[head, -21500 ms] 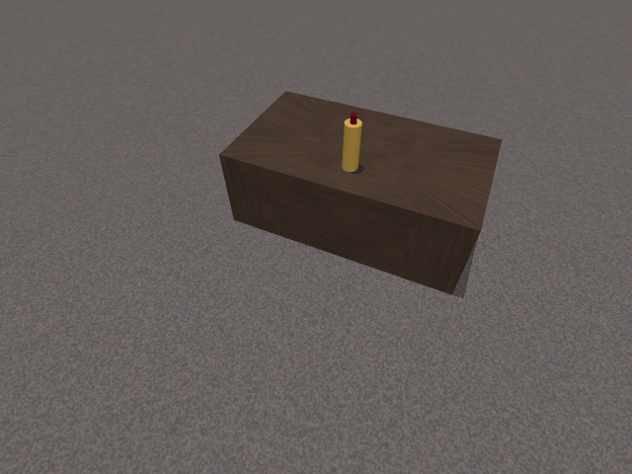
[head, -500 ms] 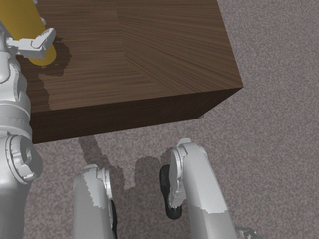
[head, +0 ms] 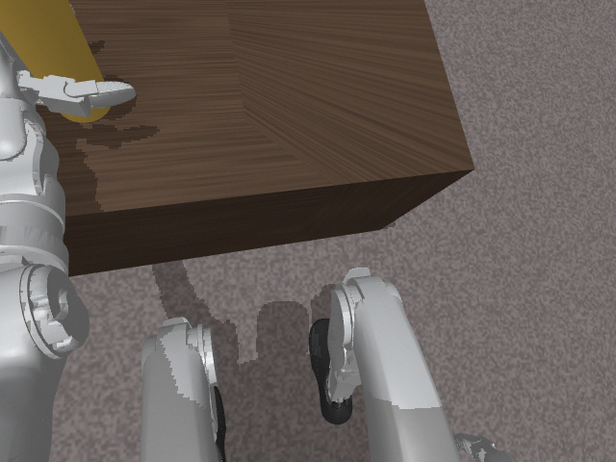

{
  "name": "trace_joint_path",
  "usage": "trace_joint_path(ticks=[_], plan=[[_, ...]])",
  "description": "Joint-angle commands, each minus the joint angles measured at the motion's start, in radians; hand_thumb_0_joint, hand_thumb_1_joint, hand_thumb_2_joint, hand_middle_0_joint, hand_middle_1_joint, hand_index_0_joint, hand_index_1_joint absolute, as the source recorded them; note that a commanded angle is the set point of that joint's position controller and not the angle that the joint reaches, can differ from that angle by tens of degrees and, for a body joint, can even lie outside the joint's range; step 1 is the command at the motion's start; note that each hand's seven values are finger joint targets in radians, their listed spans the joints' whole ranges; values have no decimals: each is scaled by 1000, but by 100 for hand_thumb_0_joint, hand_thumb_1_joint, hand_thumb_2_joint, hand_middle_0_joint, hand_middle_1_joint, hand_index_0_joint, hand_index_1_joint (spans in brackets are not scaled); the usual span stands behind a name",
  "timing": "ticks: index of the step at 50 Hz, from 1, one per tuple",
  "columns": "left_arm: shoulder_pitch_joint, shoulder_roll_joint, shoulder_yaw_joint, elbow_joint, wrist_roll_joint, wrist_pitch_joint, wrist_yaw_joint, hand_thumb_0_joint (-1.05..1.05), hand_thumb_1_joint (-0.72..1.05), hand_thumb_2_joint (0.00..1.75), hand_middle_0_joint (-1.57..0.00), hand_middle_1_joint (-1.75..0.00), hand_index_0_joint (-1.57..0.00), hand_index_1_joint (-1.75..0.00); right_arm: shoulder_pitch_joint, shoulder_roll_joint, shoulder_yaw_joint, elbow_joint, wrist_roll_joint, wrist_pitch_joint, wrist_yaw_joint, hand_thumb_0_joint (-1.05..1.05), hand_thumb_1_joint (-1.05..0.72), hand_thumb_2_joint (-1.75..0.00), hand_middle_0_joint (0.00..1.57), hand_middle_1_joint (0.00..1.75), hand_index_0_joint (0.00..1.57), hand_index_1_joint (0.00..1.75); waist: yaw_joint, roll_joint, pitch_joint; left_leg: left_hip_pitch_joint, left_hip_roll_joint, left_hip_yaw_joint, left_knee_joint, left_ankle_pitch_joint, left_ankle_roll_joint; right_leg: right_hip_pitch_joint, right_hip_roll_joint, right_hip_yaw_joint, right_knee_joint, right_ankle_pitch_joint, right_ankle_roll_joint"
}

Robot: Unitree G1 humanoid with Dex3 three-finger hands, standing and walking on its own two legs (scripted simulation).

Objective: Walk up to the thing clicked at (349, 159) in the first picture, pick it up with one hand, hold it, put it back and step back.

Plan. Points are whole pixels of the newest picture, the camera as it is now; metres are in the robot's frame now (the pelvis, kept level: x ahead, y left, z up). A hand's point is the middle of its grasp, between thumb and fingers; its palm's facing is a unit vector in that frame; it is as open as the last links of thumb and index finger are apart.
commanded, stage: withdraw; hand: left
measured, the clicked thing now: (43, 30) +0.59 +0.17 +0.04
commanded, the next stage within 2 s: rise in 0.38 s
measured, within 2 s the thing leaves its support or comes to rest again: neither
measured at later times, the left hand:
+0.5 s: hand out of the picture +0.59 +0.24 +0.14, palm faces +0.16 -0.99 -0.06, open 15.7 cm
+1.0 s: hand out of the picture +0.53 +0.28 +0.21, palm faces +0.20 -0.90 -0.38, open 17.4 cm
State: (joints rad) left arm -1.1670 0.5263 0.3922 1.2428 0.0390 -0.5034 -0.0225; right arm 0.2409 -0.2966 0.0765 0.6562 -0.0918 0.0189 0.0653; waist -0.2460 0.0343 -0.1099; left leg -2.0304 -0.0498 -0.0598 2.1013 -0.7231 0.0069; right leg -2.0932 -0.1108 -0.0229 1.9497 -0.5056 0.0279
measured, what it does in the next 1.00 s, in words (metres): rises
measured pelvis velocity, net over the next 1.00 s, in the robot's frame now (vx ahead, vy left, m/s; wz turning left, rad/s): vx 0.06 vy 0.00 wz -0.02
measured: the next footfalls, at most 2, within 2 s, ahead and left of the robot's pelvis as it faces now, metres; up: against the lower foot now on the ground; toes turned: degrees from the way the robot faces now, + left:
none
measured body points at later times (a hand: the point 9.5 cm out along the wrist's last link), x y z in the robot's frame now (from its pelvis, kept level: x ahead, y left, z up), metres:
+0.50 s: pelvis +0.01 +0.00 +0.08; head +0.23 +0.02 +0.48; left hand +0.58 +0.29 +0.15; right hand +0.03 -0.27 -0.03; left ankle +0.06 +0.11 -0.40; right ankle +0.13 -0.15 -0.40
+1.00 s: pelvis +0.06 +0.00 +0.24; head +0.21 +0.02 +0.67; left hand +0.52 +0.32 +0.23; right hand +0.05 -0.26 +0.13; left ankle +0.06 +0.11 -0.40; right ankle +0.13 -0.15 -0.40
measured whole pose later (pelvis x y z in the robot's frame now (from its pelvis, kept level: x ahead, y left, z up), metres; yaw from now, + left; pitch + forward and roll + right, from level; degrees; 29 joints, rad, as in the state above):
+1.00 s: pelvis +0.06 +0.00 +0.24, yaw -1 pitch +24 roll -3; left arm -0.82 0.64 0.33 1.26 0.11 -0.06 0.04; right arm 0.38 -0.26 0.05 0.67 0.01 0.07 -0.02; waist -0.16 0.02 -0.10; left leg -1.07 0.03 -0.04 1.21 -0.56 0.00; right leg -1.13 -0.03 -0.05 1.08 -0.37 0.02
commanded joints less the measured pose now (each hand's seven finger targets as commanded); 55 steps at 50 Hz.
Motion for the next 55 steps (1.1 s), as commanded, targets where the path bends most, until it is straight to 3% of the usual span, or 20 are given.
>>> trace_joint_path(ticks=[1, 4, 8, 13, 16, 19, 21, 23, 25, 26, 28, 30, 33, 34, 35, 39, 41, 44, 49, 55], plan=[[-456, 187, 1, -201, -6, -68, 3, 0, -37, 30, -29, -30, -29, -31, 233, -214, -74, -8, 3, -4, -16, 0, -90, -90, 20, 30, 20, 30, -43, 188, -710, 383, 6, 24, -299, 201, 7, 492, 39, -38, -154, 108, -67], [-478, 266, 42, -254, -5, -69, 6, 0, -36, 28, -26, -27, -25, -27, 231, -219, -75, -13, 4, -1, -19, 0, -90, -90, 20, 30, 20, 30, -24, 199, -759, 387, 3, 32, -306, 188, 10, 537, 37, -29, -162, 101, -65], [-489, 331, 78, -341, -8, -39, -12, 0, -37, 27, -22, -24, -21, -24, 259, -219, -76, -23, 15, 10, -30, 0, -90, -90, 20, 30, 20, 30, -3, 256, -884, 508, 8, 28, -333, 309, -1, 615, 37, -23, -166, 202, -74], [-502, 425, 107, -369, -25, 27, -56, 0, -38, 27, -22, -23, -21, -24, 274, -217, -83, -32, 43, 25, -52, 0, -91, -90, 20, 30, 20, 30, -1, 205, -853, 484, 13, 33, -407, 203, 19, 717, 46, -5, -275, 120, -66], [-437, 443, 107, -335, -40, 79, -93, 0, -37, 25, -18, -19, -18, -20, 262, -214, -83, -43, 59, 24, -69, 0, -90, -90, 20, 30, 20, 30, 4, 179, -811, 505, 21, 31, -462, 174, 23, 767, 53, 1, -345, 92, -64], [-346, 384, 65, -215, -67, 123, -145, 0, -34, 22, -16, -16, -16, -16, 247, -211, -71, -37, 71, 16, -85, 0, -89, -90, 20, 30, 20, 30, -14, 127, -694, 514, 34, 16, -505, 162, 27, 758, 57, -5, -403, 82, -60], [-403, 448, 91, -299, -78, 121, -160, 0, -33, 21, -17, -17, -18, -17, 254, -210, -69, -44, 76, 8, -94, 0, -89, -90, 20, 30, 20, 30, 6, 159, -731, 582, 40, 10, -529, 221, 21, 794, 59, -5, -419, 131, -65], [-369, 350, 36, -208, -89, 135, -183, 0, -31, 19, -15, -15, -17, -14, 249, -200, -61, -36, 77, -1, -96, 0, -88, -89, 20, 30, 20, 30, -12, 157, -652, 633, 50, -7, -558, 244, 12, 749, 62, -15, -434, 141, -71], [-369, 341, 34, -184, -94, 134, -180, 0, -39, 12, -8, -8, -9, -7, 261, -197, -62, -13, 75, -7, -99, 0, -82, -89, 20, 30, 20, 30, -17, 150, -574, 629, 54, -8, -575, 231, 13, 726, 65, -16, -463, 125, -71], [-398, 515, 34, -158, 47, 199, -120, 0, -47, 8, -6, -2, -4, -3, 257, -208, -71, -30, 73, 17, -101, 0, -86, -90, 20, 30, 20, 30, 24, 201, -673, 792, 50, -3, -675, 254, 6, 829, 69, -5, -537, 139, -79], [-511, 400, -31, -244, 36, 232, -86, 0, -49, 9, -4, 0, -2, -2, 258, -191, -64, -51, 77, 31, -97, 0, -83, -89, 20, 30, 20, 30, 2, 257, -673, 903, 63, -30, -722, 294, -14, 791, 77, -17, -562, 156, -80], [-400, 499, 9, -191, 68, 265, -54, 0, -52, 9, -5, -3, -3, -4, 253, -193, -65, -48, 79, 39, -96, 0, -86, -90, 20, 30, 20, 30, 51, 251, -673, 951, 63, -33, -764, 345, -17, 867, 83, -23, -597, 187, -76], [-327, 619, 90, -177, 104, 294, -9, 0, -52, 8, -7, -8, -7, -8, 275, -188, -61, -34, 78, 54, -95, 0, -90, -90, 20, 30, 20, 30, 64, 224, -673, 979, 70, -18, -796, 425, -13, 984, 87, -20, -644, 254, -75], [-302, 616, 91, -193, 106, 303, 1, 0, -56, 6, -7, -7, -6, -7, 271, -184, -62, -42, 80, 59, -94, 0, -90, -90, 20, 30, 20, 30, 73, 231, -669, 1012, 71, -22, -832, 421, -15, 1011, 90, -23, -672, 243, -75], [-317, 570, 61, -185, 106, 312, 8, 0, -53, 7, -6, -7, -6, -7, 274, -177, -63, -39, 79, 62, -96, 0, -90, -90, 20, 30, 20, 30, 44, 224, -654, 1020, 71, -15, -851, 413, -10, 1047, 91, -23, -705, 250, -73], [-228, 490, 16, -103, 99, 346, 47, 0, -53, 7, -6, -7, -6, -7, 266, -166, -64, -28, 85, 48, -101, 0, -90, -90, 20, 30, 20, 30, 36, 173, -524, 1062, 76, -3, -937, 385, -4, 1103, 98, -25, -817, 229, -69], [-155, 463, 1, -80, 98, 362, 58, 0, -56, 6, -6, -6, -6, -6, 269, -168, -71, -30, 87, 45, -100, 0, -90, -90, 20, 30, 20, 30, 54, 178, -508, 1127, 79, -3, -979, 430, -12, 1141, 100, -29, -856, 252, -73], [-51, 347, -49, -77, 83, 385, 63, 0, -58, 4, -5, -5, -5, -5, 279, -160, -81, -28, 93, 36, -99, 0, -90, -90, 20, 30, 20, 30, 54, 154, -486, 1209, 83, 6, -1020, 528, -19, 1200, 105, -37, -911, 318, -76], [146, 276, -64, -209, 53, 413, 70, 0, -55, 6, -5, -6, -5, -6, 271, -160, -106, -42, 111, 27, -101, 0, -90, -90, 20, 30, 20, 30, 119, 139, -507, 1358, 89, 5, -1109, 690, -37, 1339, 113, -48, -972, 414, -82], [417, 164, -102, -392, 7, 447, 110, 0, -57, 5, -5, -5, -5, -6, 211, -120, -121, -86, 135, 9, -135, 0, -90, -90, 20, 30, 20, 30, 155, 82, -418, 1374, 69, 42, -1218, 629, -23, 1553, 112, -30, -1089, 439, -71]])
